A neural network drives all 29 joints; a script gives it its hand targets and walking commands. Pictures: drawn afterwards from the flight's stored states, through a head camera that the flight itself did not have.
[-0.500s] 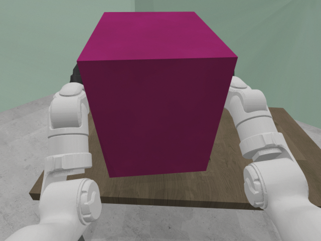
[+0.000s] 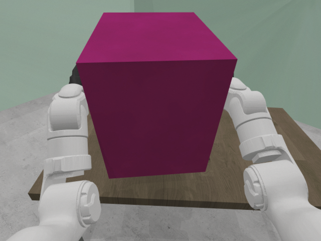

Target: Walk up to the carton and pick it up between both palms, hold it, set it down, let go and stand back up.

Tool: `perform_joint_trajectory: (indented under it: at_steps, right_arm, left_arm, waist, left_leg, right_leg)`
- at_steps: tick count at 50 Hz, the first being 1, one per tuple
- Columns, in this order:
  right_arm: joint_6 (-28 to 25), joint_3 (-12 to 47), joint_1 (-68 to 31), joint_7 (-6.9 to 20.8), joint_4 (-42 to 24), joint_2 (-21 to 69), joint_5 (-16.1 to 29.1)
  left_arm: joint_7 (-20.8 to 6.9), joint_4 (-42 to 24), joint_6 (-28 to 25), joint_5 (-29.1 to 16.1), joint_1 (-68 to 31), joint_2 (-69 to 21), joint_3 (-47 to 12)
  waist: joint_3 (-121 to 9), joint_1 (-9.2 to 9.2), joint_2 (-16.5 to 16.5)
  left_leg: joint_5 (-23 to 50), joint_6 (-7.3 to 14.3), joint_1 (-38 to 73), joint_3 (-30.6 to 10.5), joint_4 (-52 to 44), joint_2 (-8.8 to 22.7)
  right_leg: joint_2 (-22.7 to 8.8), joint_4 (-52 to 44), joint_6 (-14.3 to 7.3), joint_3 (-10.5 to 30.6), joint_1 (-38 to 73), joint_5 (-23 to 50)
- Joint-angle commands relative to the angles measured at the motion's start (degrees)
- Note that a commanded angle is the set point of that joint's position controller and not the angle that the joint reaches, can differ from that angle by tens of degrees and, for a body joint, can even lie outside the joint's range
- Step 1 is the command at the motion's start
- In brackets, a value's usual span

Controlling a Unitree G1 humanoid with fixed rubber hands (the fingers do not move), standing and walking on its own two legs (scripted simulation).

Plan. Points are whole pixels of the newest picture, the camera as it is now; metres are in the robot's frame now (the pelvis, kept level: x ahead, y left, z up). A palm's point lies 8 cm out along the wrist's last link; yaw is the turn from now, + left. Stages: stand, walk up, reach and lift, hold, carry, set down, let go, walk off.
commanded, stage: hold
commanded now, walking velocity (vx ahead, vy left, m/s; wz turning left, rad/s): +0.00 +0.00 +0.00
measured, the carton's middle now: (153, 90) +0.41 +0.00 +0.24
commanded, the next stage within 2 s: set down in 0.22 s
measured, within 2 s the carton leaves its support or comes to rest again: neither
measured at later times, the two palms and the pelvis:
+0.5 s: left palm (74, 75) +0.37 +0.17 +0.30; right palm (224, 73) +0.37 -0.16 +0.31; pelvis +0.00 +0.00 +0.00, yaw +1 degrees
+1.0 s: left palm (86, 101) +0.39 +0.16 +0.22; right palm (215, 104) +0.39 -0.17 +0.21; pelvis +0.01 +0.00 +0.00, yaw +2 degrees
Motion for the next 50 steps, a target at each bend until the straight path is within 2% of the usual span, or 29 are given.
perform_joint_trajectory:
  at_steps: [1,11,12,15,19,26,29,32,36,40,45,50]
  right_arm:
    - [-1.5,12.9,-37.3,8.3,-15.6,34.8,7.9]
    - [-1.8,12.9,-38.5,8.8,-14.7,35.4,7.6]
    - [-1.5,13.7,-40.0,8.6,-14.6,36.6,7.7]
    - [-2.1,13.2,-42.0,7.9,-15.6,37.3,7.9]
    - [-6.3,9.7,-41.9,8.3,-13.4,35.9,4.0]
    - [-16.6,0.8,-36.0,10.5,-3.6,30.6,-8.2]
    - [-20.4,-0.1,-33.1,11.0,-3.2,29.6,-10.9]
    - [-24.0,0.8,-32.0,11.1,-5.9,29.5,-11.8]
    - [-28.5,4.8,-32.5,11.0,-11.2,29.7,-11.1]
    - [-31.2,8.4,-33.2,10.4,-16.6,30.7,-10.5]
    - [-31.5,10.1,-31.9,9.9,-16.7,31.7,-10.5]
    - [-30.7,8.6,-30.5,10.2,-12.9,31.6,-11.2]
  left_arm:
    - [-8.5,-6.9,-4.7,-11.0,-40.4,-28.6,-22.4]
    - [-8.5,-6.6,-4.8,-10.7,-41.3,-29.0,-22.3]
    - [-8.8,-7.3,-4.4,-11.6,-43.5,-27.7,-22.2]
    - [-9.3,-6.2,-5.1,-11.9,-45.3,-27.8,-21.7]
    - [-10.1,-2.6,-8.5,-9.7,-44.9,-27.2,-19.0]
    - [-13.0,6.4,-13.7,-1.2,-37.8,-24.1,-11.0]
    - [-13.3,5.4,-14.7,0.8,-34.5,-23.5,-10.5]
    - [-12.8,2.3,-15.6,0.9,-33.2,-24.2,-12.3]
    - [-10.7,-2.1,-17.7,-1.1,-32.2,-26.0,-17.7]
    - [-8.9,-4.8,-19.5,-3.4,-31.7,-27.3,-21.9]
    - [-7.7,-4.7,-20.7,-4.3,-31.5,-27.5,-23.5]
    - [-7.8,-1.2,-20.5,-2.7,-30.1,-26.5,-20.4]
  waist:
    - [-17.4,-0.52,2.4]
    - [-17.7,-0.09,2.2]
    - [-17.9,-0.38,1.3]
    - [-17.7,-0.68,1.5]
    - [-16.8,-0.63,1.8]
    - [-5.7,-0.75,0.2]
    - [-3.5,-1.03,0.2]
    - [-4.7,-1.12,0.7]
    - [-10.6,-1.1,2.0]
    - [-15.9,-1.15,1.3]
    - [-17.0,-0.62,0.9]
    - [-13.8,0.75,-0.4]
  left_leg:
    - [12.0,-1.2,7.2,1.3,-0.4,-2.2]
    - [11.1,-1.1,6.6,1.5,-0.8,-2.1]
    - [11.2,-1.0,7.7,1.4,-0.8,-2.7]
    - [9.9,-0.8,7.3,1.8,-1.0,-3.2]
    - [8.3,-0.7,8.3,2.3,-1.7,-3.0]
    - [3.3,0.1,9.1,4.3,-5.2,-2.3]
    - [6.0,0.0,10.1,5.3,-5.0,-2.4]
    - [10.6,-0.6,12.4,6.0,-3.4,-2.5]
    - [19.8,-1.7,17.1,5.9,0.0,-2.4]
    - [23.1,-1.8,18.9,5.3,2.0,-2.5]
    - [20.2,-1.4,17.1,5.1,1.5,-2.9]
    - [15.7,-0.5,14.0,5.3,-0.4,-3.0]
  right_leg:
    - [1.7,-0.9,2.1,-0.4,2.2,10.6]
    - [1.8,-1.0,1.9,-0.5,2.2,9.2]
    - [1.7,-0.9,2.6,-1.1,3.9,10.3]
    - [1.5,-0.9,3.1,-1.2,4.2,10.4]
    - [1.2,-1.3,3.0,-2.4,3.6,8.2]
    - [0.6,-2.9,2.2,-5.1,4.6,0.2]
    - [0.6,-2.7,2.4,-6.1,5.9,1.4]
    - [0.7,-2.0,2.5,-7.1,6.7,3.8]
    - [1.1,-0.7,2.6,-8.0,7.5,10.6]
    - [1.1,0.3,3.1,-8.2,8.0,15.6]
    - [0.5,1.0,3.7,-7.6,8.8,18.0]
    - [0.0,0.7,4.3,-7.3,9.2,16.9]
